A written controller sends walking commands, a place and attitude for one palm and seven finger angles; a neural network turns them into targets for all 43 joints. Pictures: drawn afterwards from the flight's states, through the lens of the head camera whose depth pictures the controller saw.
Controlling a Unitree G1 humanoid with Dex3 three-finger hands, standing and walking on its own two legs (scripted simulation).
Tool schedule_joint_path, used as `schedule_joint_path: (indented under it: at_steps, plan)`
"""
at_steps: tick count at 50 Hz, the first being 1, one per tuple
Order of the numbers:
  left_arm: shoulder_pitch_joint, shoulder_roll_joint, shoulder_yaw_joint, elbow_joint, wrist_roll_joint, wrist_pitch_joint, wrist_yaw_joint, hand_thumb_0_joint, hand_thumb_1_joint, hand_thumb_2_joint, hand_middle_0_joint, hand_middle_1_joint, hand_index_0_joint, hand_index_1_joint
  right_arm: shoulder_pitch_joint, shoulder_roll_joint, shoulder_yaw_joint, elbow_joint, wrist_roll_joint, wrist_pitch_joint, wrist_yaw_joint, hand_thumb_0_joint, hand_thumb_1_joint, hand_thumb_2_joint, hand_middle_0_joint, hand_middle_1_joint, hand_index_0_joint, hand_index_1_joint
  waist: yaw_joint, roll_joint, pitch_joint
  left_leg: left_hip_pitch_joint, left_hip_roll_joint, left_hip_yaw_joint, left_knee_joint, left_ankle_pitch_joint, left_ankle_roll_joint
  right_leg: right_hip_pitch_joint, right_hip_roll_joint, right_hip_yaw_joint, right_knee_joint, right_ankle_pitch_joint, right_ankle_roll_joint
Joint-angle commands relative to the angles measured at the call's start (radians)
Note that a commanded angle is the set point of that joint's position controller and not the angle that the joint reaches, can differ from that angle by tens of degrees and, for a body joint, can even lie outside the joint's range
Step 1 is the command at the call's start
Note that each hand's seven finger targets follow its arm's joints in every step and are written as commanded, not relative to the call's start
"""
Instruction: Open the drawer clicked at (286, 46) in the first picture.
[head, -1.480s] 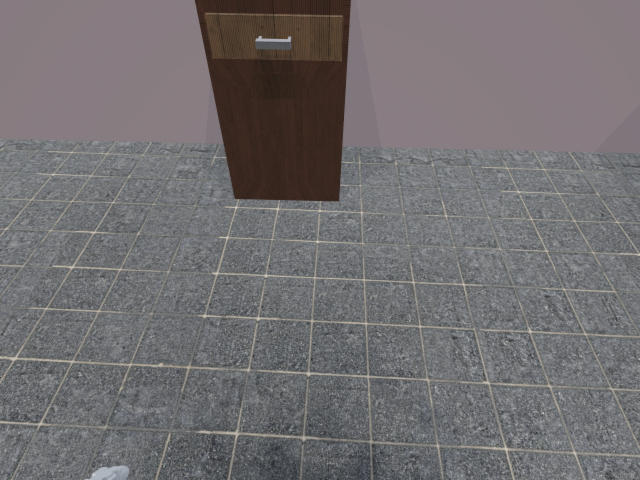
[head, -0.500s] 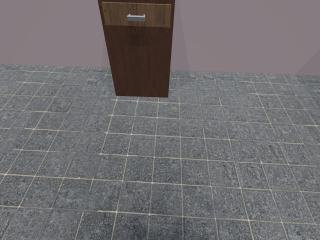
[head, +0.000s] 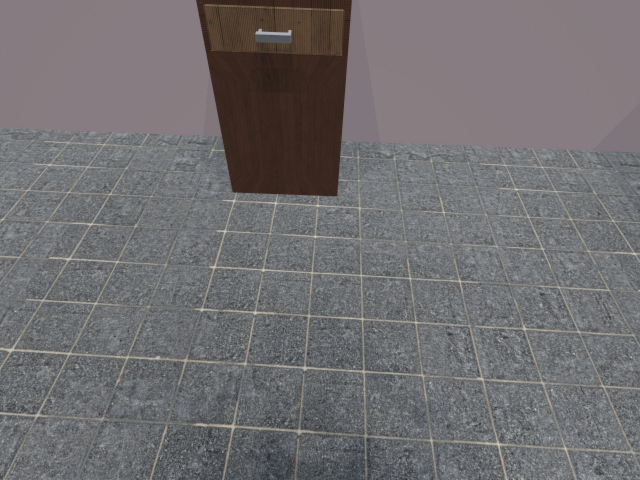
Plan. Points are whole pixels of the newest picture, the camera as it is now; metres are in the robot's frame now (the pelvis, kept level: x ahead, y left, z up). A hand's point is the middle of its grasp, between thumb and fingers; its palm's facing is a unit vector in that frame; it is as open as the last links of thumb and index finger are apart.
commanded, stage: walk to a spot facing it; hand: left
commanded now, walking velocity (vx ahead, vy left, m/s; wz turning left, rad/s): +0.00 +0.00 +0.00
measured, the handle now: (274, 34) +1.43 +0.24 -0.03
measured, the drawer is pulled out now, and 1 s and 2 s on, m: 0.00 0.00 0.00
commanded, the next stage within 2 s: take the last steps up to it in 1.34 s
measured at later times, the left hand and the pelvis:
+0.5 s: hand out of the picture +0.05 +0.20 -0.19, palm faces +0.00 -0.99 -0.13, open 7.4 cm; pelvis +0.09 +0.03 -0.01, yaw +0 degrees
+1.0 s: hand (235, 352) +0.36 +0.17 -0.18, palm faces +0.08 -0.98 -0.20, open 7.1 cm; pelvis +0.30 -0.01 -0.01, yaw +4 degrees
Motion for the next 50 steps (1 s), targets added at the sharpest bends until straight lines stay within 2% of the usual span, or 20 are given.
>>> schedule_joint_path:
  at_steps: [1,5,8,11,13,16,17,18,19,21,25,33,35,37,38,39,40,43,46,50]
  plan:
    - [-0.035,0.202,0.041,-0.060,-0.002,-0.026,0.009,0.000,0.900,0.900,-0.200,-0.300,-0.200,-0.300,-0.048,-0.207,-0.039,-0.066,-0.003,-0.025,-0.009,0.000,-0.900,-0.900,0.200,0.300,0.200,0.300,0.004,0.017,-0.054,0.016,0.115,-0.092,-0.044,0.191,0.035,0.005,-0.115,0.091,-0.061,0.175,-0.031]
    - [0.040,0.074,0.012,-0.025,-0.002,-0.006,0.014,0.000,0.900,0.900,-0.200,-0.300,-0.200,-0.300,0.025,-0.076,-0.006,-0.032,-0.012,-0.007,-0.004,0.000,-0.900,-0.900,0.200,0.300,0.200,0.300,0.003,0.005,-0.083,0.021,0.105,-0.068,-0.026,0.070,0.019,0.016,-0.107,0.078,-0.046,0.020,-0.013]
    - [0.095,0.088,0.024,-0.022,0.009,0.005,-0.001,0.000,0.900,0.900,-0.200,-0.300,-0.200,-0.300,0.055,-0.072,-0.013,-0.035,-0.021,0.005,0.003,0.000,-0.900,-0.900,0.200,0.300,0.200,0.300,0.016,-0.029,0.051,-0.125,0.070,-0.061,0.006,-0.263,0.030,-0.063,-0.102,0.130,-0.082,-0.325,-0.036]
    - [0.184,0.112,0.047,-0.027,0.009,0.000,-0.004,0.000,0.900,0.900,-0.200,-0.300,-0.200,-0.300,0.073,-0.043,-0.018,-0.063,-0.022,0.000,0.004,0.000,-0.900,-0.900,0.200,0.300,0.200,0.300,0.036,-0.138,0.102,-0.271,0.017,0.021,0.197,-0.266,0.023,-0.026,-0.186,0.264,-0.156,-0.457,-0.106]
    - [0.220,0.114,0.062,-0.030,0.006,-0.016,0.001,0.000,0.900,0.900,-0.200,-0.300,-0.200,-0.300,0.078,-0.024,-0.025,-0.083,-0.020,-0.013,0.005,0.000,-0.900,-0.900,0.200,0.300,0.200,0.300,0.034,-0.155,0.102,-0.304,0.038,0.053,0.296,-0.225,0.021,-0.002,-0.267,0.337,-0.182,-0.384,-0.164]
    - [0.188,0.078,0.066,-0.041,0.006,-0.028,0.002,0.000,0.900,0.900,-0.200,-0.300,-0.200,-0.300,0.176,0.010,-0.033,-0.066,-0.012,-0.033,0.009,0.000,-0.900,-0.900,0.200,0.300,0.200,0.300,-0.025,-0.068,0.080,-0.115,0.059,0.076,0.139,-0.176,0.030,-0.099,-0.228,0.192,-0.048,-0.179,-0.149]
    - [0.171,0.035,0.061,-0.050,0.003,-0.025,-0.001,0.000,0.900,0.900,-0.200,-0.300,-0.200,-0.300,0.270,0.006,-0.037,-0.033,-0.013,-0.041,0.005,0.000,-0.900,-0.900,0.200,0.300,0.200,0.300,-0.062,0.019,0.063,0.045,0.078,0.015,0.044,-0.143,0.050,-0.211,-0.138,0.092,0.085,-0.158,-0.103]
    - [0.141,-0.024,0.052,-0.073,0.002,-0.025,-0.007,0.000,0.900,0.900,-0.200,-0.300,-0.200,-0.300,0.400,-0.065,-0.059,0.010,-0.025,-0.047,-0.001,0.000,-0.900,-0.900,0.200,0.300,0.200,0.300,-0.104,0.243,0.066,0.172,0.254,-0.248,-0.067,-0.151,0.127,-0.388,-0.012,-0.054,0.382,-0.181,-0.043]
    - [0.048,-0.047,0.041,-0.117,0.008,-0.036,-0.001,0.000,0.900,0.900,-0.200,-0.300,-0.200,-0.300,0.513,-0.083,-0.067,0.043,-0.028,-0.051,-0.014,0.000,-0.900,-0.900,0.200,0.300,0.200,0.300,-0.138,0.315,0.121,0.227,0.383,-0.448,-0.171,-0.036,0.194,-0.572,0.023,-0.079,0.601,-0.344,-0.023]
    - [0.010,-0.041,0.052,-0.123,0.009,-0.049,-0.008,0.000,0.900,0.900,-0.200,-0.300,-0.200,-0.300,0.485,-0.006,-0.049,0.038,-0.016,-0.058,-0.026,0.000,-0.900,-0.900,0.200,0.300,0.200,0.300,-0.098,0.077,0.171,0.202,0.412,-0.403,-0.138,0.169,0.254,-0.653,-0.078,0.006,0.743,-0.257,-0.031]
    - [0.061,-0.111,0.053,-0.096,0.010,-0.031,-0.028,0.000,0.900,0.900,-0.200,-0.300,-0.200,-0.300,0.428,0.051,-0.042,0.032,-0.014,-0.086,-0.035,0.000,-0.900,-0.900,0.200,0.300,0.200,0.300,-0.034,0.126,0.128,0.138,0.292,-0.144,-0.172,0.234,0.197,-0.572,-0.119,-0.039,0.692,-0.101,0.001]
    - [-0.073,-0.147,0.061,-0.140,0.002,-0.031,-0.037,0.000,0.900,0.900,-0.200,-0.300,-0.200,-0.300,0.462,0.073,-0.050,0.081,-0.020,-0.085,-0.038,0.000,-0.900,-0.900,0.200,0.300,0.200,0.300,-0.033,0.137,0.163,0.063,0.254,0.006,-0.187,0.357,0.158,-0.362,-0.068,-0.137,0.325,0.062,-0.029]
    - [-0.004,-0.127,0.069,-0.123,0.005,-0.037,-0.033,0.000,0.900,0.900,-0.200,-0.300,-0.200,-0.300,0.452,0.054,-0.057,0.085,-0.020,-0.080,-0.038,0.000,-0.900,-0.900,0.200,0.300,0.200,0.300,0.003,0.134,0.121,0.092,0.253,0.035,-0.066,0.571,0.149,-0.253,-0.030,-0.161,0.289,0.017,-0.053]
    - [0.216,-0.084,0.085,-0.064,0.014,-0.052,-0.024,0.000,0.900,0.900,-0.200,-0.300,-0.200,-0.300,0.433,0.049,-0.060,0.081,-0.014,-0.075,-0.034,0.000,-0.900,-0.900,0.200,0.300,0.200,0.300,0.103,0.111,0.001,0.044,0.204,0.073,0.235,0.677,0.103,0.032,0.008,-0.180,0.189,0.050,-0.074]
    - [0.367,0.000,0.109,-0.024,0.024,-0.070,-0.012,0.000,0.900,0.900,-0.200,-0.300,-0.200,-0.300,0.447,0.082,-0.057,0.066,-0.004,-0.075,-0.023,0.000,-0.900,-0.900,0.200,0.300,0.200,0.300,0.157,-0.007,-0.112,-0.167,0.155,0.088,0.533,0.431,0.069,0.299,-0.151,0.003,0.148,0.008,-0.128]
    - [0.462,0.113,0.133,-0.001,0.017,-0.072,0.004,0.000,0.900,0.900,-0.200,-0.300,-0.200,-0.300,0.491,0.153,-0.049,0.030,0.008,-0.081,-0.019,0.000,-0.900,-0.900,0.200,0.300,0.200,0.300,0.145,-0.242,-0.250,-0.406,0.002,0.094,0.917,-0.291,0.033,0.445,-0.470,0.495,0.003,0.007,-0.241]
    - [0.414,0.121,0.133,-0.005,-0.002,-0.065,0.004,0.000,0.900,0.900,-0.200,-0.300,-0.200,-0.300,0.416,0.135,-0.054,0.011,0.008,-0.074,-0.017,0.000,-0.900,-0.900,0.200,0.300,0.200,0.300,0.137,-0.152,-0.220,-0.446,0.047,-0.002,1.052,-0.323,0.060,0.335,-0.500,0.544,-0.110,-0.169,-0.271]
    - [0.166,-0.041,0.085,-0.060,0.010,-0.069,0.015,0.000,0.900,0.900,-0.200,-0.300,-0.200,-0.300,0.299,0.157,-0.062,-0.026,-0.020,-0.046,-0.001,0.000,-0.900,-0.900,0.200,0.300,0.200,0.300,0.026,-0.078,0.044,-0.449,0.162,-0.021,0.996,-0.145,0.049,-0.106,-0.399,0.255,-0.171,-0.251,-0.179]
    - [0.134,-0.080,0.071,-0.057,0.021,-0.076,0.017,0.000,0.900,0.900,-0.200,-0.300,-0.200,-0.300,0.351,0.184,-0.062,-0.018,-0.024,-0.015,0.008,0.000,-0.900,-0.900,0.200,0.300,0.200,0.300,-0.043,-0.091,0.045,-0.343,0.169,0.023,0.802,-0.132,0.018,-0.246,-0.331,0.055,-0.197,-0.157,-0.137]
    - [0.134,-0.048,0.080,-0.064,0.019,-0.075,0.008,0.000,0.900,0.900,-0.200,-0.300,-0.200,-0.300,0.248,0.185,-0.063,-0.080,-0.022,-0.011,0.030,0.000,-0.900,-0.900,0.200,0.300,0.200,0.300,-0.037,-0.109,0.079,-0.275,0.151,0.101,0.501,-0.044,-0.004,-0.287,-0.283,-0.047,-0.215,-0.207,-0.129]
